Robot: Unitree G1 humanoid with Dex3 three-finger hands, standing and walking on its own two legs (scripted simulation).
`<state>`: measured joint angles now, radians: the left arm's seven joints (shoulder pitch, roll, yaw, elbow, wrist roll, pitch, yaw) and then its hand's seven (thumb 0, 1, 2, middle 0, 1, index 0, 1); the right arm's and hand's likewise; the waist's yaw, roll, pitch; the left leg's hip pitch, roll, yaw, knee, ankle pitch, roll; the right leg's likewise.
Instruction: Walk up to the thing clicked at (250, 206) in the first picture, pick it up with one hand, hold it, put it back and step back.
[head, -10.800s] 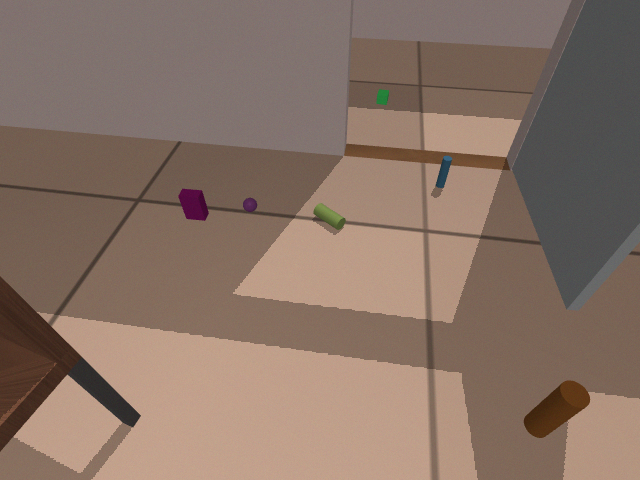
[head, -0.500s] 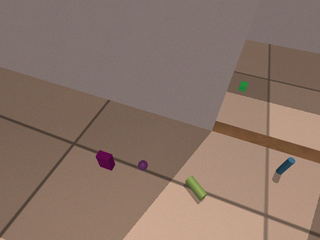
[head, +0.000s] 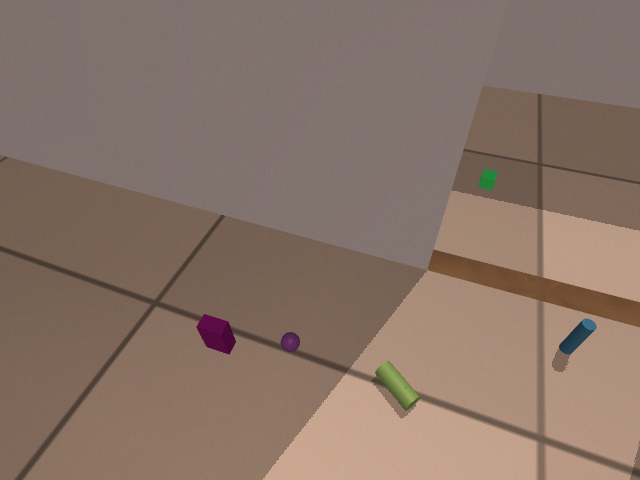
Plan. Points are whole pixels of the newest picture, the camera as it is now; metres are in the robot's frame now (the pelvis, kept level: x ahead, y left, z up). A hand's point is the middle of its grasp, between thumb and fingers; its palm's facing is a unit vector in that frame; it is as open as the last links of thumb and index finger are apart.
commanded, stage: stand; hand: left
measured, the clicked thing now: (290, 342) +0.68 +0.16 -0.75
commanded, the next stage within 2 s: walk up in 0.76 s
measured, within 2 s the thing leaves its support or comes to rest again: neither
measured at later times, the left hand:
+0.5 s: hand out of the picture +0.08 +0.24 -0.15, palm faces -0.05 -0.93 -0.35, open 7.4 cm
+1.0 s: hand out of the picture +0.06 +0.29 -0.16, palm faces +0.01 -0.94 -0.35, open 7.4 cm
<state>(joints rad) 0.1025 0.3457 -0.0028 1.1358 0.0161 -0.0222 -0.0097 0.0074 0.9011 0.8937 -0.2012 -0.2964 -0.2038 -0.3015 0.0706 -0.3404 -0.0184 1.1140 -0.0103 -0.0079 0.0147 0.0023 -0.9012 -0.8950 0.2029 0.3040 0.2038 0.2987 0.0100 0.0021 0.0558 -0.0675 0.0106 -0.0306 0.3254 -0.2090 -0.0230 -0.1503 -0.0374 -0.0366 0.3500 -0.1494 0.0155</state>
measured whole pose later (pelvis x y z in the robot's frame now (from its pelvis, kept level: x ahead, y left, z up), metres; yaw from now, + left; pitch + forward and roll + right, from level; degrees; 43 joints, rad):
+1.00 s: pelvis +0.03 +0.01 +0.00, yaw +1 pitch -3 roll -1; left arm 0.25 0.39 0.07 1.03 0.05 -0.03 -0.05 0.01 0.90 0.89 -0.20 -0.30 -0.21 -0.30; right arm 0.22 -0.42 -0.08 1.03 -0.05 -0.02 0.06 0.00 -0.90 -0.90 0.20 0.30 0.20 0.30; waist 0.03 0.02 0.06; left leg -0.32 0.07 0.00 0.66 -0.44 0.03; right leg -0.11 -0.02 -0.04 0.37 -0.22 -0.02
